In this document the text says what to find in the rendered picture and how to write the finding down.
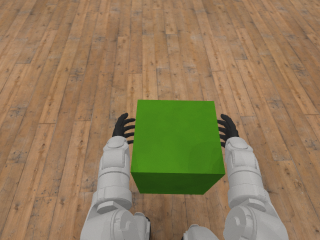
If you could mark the robot right upper arm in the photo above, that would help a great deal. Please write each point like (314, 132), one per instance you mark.
(247, 223)

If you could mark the left robot forearm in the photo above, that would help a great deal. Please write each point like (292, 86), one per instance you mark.
(113, 182)

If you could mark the robot left shin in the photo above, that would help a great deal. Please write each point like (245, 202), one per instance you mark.
(139, 214)

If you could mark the carton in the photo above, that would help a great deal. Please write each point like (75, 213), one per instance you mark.
(176, 147)

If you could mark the robot right thigh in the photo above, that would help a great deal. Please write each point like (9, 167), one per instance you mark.
(199, 233)

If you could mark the right robot hand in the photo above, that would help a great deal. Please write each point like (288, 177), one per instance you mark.
(229, 130)

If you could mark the left robot hand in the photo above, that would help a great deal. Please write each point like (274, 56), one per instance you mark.
(119, 129)

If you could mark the robot left upper arm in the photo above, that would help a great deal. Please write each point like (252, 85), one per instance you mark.
(118, 224)

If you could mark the right robot forearm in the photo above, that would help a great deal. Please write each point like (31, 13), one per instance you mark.
(244, 177)

